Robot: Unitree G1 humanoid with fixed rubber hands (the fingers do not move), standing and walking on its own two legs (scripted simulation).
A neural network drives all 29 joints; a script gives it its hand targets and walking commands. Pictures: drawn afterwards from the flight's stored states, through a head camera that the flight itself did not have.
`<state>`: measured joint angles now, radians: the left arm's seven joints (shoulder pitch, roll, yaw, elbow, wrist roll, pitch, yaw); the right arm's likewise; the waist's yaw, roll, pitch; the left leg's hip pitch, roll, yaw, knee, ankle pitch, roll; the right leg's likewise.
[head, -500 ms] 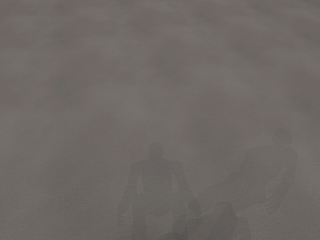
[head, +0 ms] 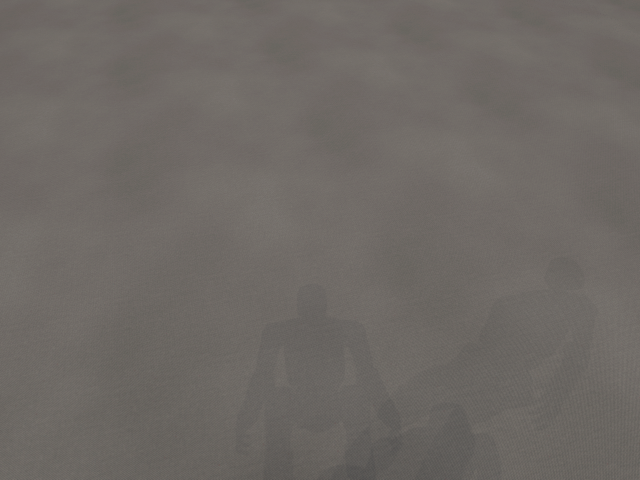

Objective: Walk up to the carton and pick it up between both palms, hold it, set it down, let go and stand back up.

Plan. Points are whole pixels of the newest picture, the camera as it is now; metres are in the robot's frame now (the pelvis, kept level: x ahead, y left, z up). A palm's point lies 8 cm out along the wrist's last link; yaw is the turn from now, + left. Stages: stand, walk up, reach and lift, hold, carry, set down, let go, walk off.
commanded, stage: stand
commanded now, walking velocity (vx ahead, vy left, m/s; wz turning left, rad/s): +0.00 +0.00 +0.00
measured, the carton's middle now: out of the picture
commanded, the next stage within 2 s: walk up in 1.50 s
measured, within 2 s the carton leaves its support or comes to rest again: neither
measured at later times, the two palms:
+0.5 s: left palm out of the picture -0.01 +0.22 -0.15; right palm out of the picture -0.02 -0.23 -0.14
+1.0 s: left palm out of the picture -0.02 +0.22 -0.15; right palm out of the picture -0.02 -0.22 -0.14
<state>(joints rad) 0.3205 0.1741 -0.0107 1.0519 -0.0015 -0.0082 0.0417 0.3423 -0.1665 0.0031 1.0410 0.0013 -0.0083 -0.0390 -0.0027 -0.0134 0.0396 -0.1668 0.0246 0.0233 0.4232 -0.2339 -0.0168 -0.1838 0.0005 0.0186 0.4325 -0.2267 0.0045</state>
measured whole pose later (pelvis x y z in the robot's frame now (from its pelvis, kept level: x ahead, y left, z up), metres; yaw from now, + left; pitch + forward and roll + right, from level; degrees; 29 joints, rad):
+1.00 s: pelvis +0.00 +0.00 +0.00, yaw +0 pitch -1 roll +0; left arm 0.32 0.16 -0.01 1.08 0.00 -0.01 0.05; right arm 0.34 -0.15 0.00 1.07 0.00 -0.01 -0.04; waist 0.00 -0.02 0.04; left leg -0.16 0.03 0.02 0.41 -0.23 -0.02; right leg -0.18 0.00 0.01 0.42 -0.22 0.00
